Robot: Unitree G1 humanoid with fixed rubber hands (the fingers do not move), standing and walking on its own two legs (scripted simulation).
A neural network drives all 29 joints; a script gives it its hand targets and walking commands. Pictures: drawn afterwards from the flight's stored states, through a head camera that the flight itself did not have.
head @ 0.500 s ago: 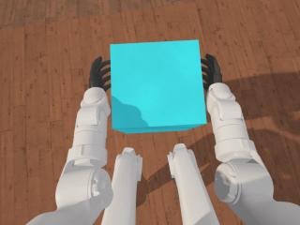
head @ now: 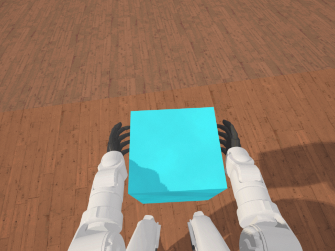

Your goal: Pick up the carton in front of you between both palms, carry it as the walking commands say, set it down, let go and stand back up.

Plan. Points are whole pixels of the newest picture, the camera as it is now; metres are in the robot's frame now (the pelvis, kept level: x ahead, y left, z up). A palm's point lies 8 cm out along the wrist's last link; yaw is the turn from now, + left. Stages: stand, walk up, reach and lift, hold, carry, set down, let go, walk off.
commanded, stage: reach and lift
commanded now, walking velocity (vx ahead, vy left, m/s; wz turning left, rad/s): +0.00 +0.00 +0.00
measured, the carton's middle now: (174, 161) +0.36 -0.01 -0.11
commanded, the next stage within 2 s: hold in 1.54 s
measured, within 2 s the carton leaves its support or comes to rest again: neither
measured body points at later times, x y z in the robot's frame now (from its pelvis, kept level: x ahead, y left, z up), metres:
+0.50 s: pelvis +0.04 +0.00 +0.10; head +0.02 +0.00 +0.55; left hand +0.34 +0.15 +0.10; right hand +0.34 -0.15 +0.10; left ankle +0.04 +0.13 -0.63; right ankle +0.05 -0.13 -0.63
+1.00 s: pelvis +0.02 +0.00 +0.10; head +0.00 +0.00 +0.55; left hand +0.33 +0.15 +0.13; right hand +0.33 -0.15 +0.12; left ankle +0.04 +0.13 -0.63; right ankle +0.05 -0.13 -0.63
